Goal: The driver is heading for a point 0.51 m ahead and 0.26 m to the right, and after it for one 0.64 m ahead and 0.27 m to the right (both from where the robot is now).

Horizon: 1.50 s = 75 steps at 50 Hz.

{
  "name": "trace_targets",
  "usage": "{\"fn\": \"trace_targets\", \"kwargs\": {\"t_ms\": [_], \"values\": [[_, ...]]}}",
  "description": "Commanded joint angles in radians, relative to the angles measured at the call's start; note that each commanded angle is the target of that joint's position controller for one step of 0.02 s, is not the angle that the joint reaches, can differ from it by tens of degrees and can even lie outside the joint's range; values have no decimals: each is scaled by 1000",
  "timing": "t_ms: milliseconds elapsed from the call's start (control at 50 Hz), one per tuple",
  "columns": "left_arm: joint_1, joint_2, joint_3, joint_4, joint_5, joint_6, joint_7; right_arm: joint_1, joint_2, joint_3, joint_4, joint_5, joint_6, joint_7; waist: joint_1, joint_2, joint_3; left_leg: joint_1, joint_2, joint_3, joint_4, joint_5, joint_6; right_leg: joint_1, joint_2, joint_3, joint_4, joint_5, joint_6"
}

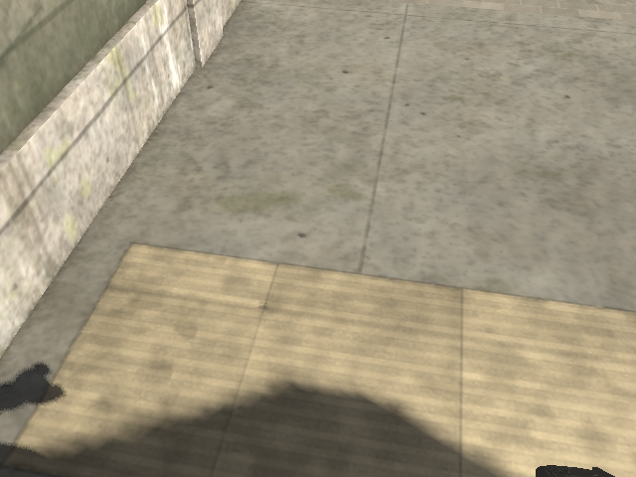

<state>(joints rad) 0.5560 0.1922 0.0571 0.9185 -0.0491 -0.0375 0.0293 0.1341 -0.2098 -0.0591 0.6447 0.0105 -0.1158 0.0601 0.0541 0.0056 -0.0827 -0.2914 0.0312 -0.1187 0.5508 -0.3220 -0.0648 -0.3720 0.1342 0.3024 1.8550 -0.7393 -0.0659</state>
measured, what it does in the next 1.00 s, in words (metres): goes down, turning right: right foot 0.19 m lower, then left foot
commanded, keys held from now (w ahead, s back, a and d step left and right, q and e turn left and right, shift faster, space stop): w+e+shift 0.46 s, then e+shift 0.14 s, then shift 0.40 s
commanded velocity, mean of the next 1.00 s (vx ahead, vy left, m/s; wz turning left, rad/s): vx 0.67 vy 0.00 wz -0.75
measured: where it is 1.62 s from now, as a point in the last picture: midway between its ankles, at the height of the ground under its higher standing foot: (409, 464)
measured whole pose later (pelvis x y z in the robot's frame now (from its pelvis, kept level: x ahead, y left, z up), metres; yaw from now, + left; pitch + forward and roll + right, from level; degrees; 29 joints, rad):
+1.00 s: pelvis +0.67 -0.13 -0.19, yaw -45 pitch +2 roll +1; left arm 0.08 0.27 0.03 0.66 0.00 0.00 0.01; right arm 0.26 -0.23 -0.04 0.76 0.01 -0.03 -0.02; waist -0.05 0.01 0.04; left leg -0.34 0.00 -0.04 0.46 -0.15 -0.03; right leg -0.48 0.02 0.06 0.71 -0.20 0.02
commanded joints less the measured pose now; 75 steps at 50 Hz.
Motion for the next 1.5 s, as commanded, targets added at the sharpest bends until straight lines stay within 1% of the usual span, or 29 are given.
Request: {"fn": "trace_targets", "kwargs": {"t_ms": [20,40,80,140,160,200,320,380,400,420,440,480,500,520,540,580,640,680,700,720,740,760,820,920,1020,1060,1080,1240,1500], "values": [[-43,-5,-11,-184,-35,-28,19,406,-166,-56,158,-7,11,18,-82,288,-33,495,432,-578,-124,8,317,-789,-156,-125,223,256,-2],[-148,31,-2,-204,-30,1,26,286,-53,-18,148,-6,-2,18,-55,85,126,228,418,-586,-192,-235,337,-775,-222,-89,58,442,-19],[-217,46,7,-216,-4,22,21,168,44,31,186,2,-39,-18,8,11,292,-137,324,-317,-161,12,223,-643,-251,12,-300,652,-10],[-231,23,7,-205,45,11,3,214,-102,-6,266,-48,-28,-78,2,116,236,-111,273,-159,-114,189,218,-565,-227,-74,-497,822,34],[-294,63,15,-241,15,-7,-22,213,-24,13,259,-38,-32,-96,10,81,252,-32,221,-71,-62,151,150,-636,-232,5,-708,1034,-4],[-463,92,22,-300,41,-22,-76,243,-81,9,252,-27,-34,-127,-48,33,228,-186,156,115,-76,65,107,-326,-152,-174,-1007,1424,-18],[-673,86,-2,-378,26,-11,-149,467,-125,11,311,-16,5,-107,-154,0,305,252,190,211,130,316,77,-428,-139,-324,-1249,1224,-75],[-286,182,45,-243,25,-25,-140,378,-165,8,292,-1,25,-103,36,50,139,145,183,241,627,856,85,109,-126,-407,-1312,1096,-113],[-17,238,86,-161,21,-24,-128,303,-173,5,273,-7,9,-86,184,-102,47,-92,79,282,1065,728,46,527,-118,-387,-1411,1238,-183],[152,257,82,-83,32,-18,-106,137,-167,-6,203,-34,-10,-85,277,-262,126,-450,-54,327,1529,-142,19,733,-156,-322,-1483,1271,-255],[120,345,72,-106,80,-33,-86,219,-106,12,83,-11,-54,-90,122,-472,-37,-846,-50,78,1606,-443,-12,1124,-280,-22,-1119,1522,-372],[62,281,67,-182,48,-35,-65,155,-169,21,-23,15,-86,-77,93,-17,-282,-897,16,-67,1163,-304,15,1142,-365,245,-1313,886,-456],[-110,328,81,-208,43,-40,-33,137,-125,16,-61,33,-84,-83,-32,-3,-206,-862,30,-113,980,-168,43,896,-448,472,-1454,648,-426],[-268,283,66,-259,46,-44,-16,106,-156,-6,-33,16,-54,-91,-93,102,-77,-747,64,-131,909,-139,-1,586,-461,524,-1486,805,-404],[-385,263,49,-297,56,-49,-7,137,-178,-16,-18,9,-23,-90,-145,124,17,-610,90,-139,814,-141,-41,293,-487,508,-1493,1014,-398],[-470,226,34,-313,23,-47,6,65,-172,-16,-44,-20,-6,-87,-158,162,114,-262,100,-65,311,-43,-65,-142,-289,236,-1497,1066,-276],[-330,219,42,-230,13,-14,40,138,-95,-15,2,-6,-14,-60,-142,43,-36,268,-122,147,53,594,-55,-286,-24,-13,-1313,831,-118],[-319,167,26,-225,6,-7,30,258,-81,-23,6,-38,13,-67,-232,48,-97,441,-105,121,8,645,-16,-261,37,-62,-1065,809,-22],[-332,96,6,-247,24,-10,25,364,-130,-28,15,-56,17,-77,-275,142,-162,552,64,-35,36,1001,63,-294,80,-109,-768,370,45],[-118,57,-9,-271,7,-21,2,328,-202,-23,-16,-84,8,-69,-126,428,-334,618,436,-561,-29,1286,307,-329,131,-66,-395,-25,102],[-55,118,-6,-257,-2,-17,-13,221,-231,-35,-43,-61,4,-61,-85,362,-353,585,471,-700,-56,1027,363,-382,39,-35,-305,68,110],[-150,157,3,-258,-7,3,-13,144,-196,-34,-63,-41,10,-67,-102,270,-238,508,407,-575,-49,850,342,-453,-9,-79,-274,132,121],[-292,127,-1,-294,34,52,-7,68,-142,-5,-39,-31,44,-82,-66,76,-14,99,266,-310,-137,718,285,-330,-98,-158,-477,204,102],[-317,78,-25,-276,44,35,-14,25,-172,-20,10,-8,68,-86,-35,109,-95,11,175,-78,-187,817,263,-17,-113,-259,-1000,454,99],[-353,117,-8,-277,68,38,-27,55,-127,-4,35,1,73,-81,-20,106,-38,-89,119,-40,-147,304,181,236,-106,-278,-1370,717,40],[-399,218,5,-319,93,47,-13,181,-58,18,39,-30,70,-71,-107,-188,-56,-161,-26,86,60,-119,51,284,-392,1,-1450,913,-100],[-413,172,-5,-315,98,48,-15,142,-78,16,28,-25,83,-81,-70,-242,-56,-106,-7,81,88,-156,30,151,-425,60,-1545,627,-173],[-441,113,-22,-280,65,22,-21,139,-115,2,78,-28,99,-86,-74,-14,76,39,13,82,-76,128,34,58,-202,-126,-1441,474,-8],[-423,91,-6,-224,56,30,-13,117,-101,-1,81,-23,109,-103,-66,-16,45,60,7,80,-54,197,46,106,-168,-180,-1370,645,-5]]}}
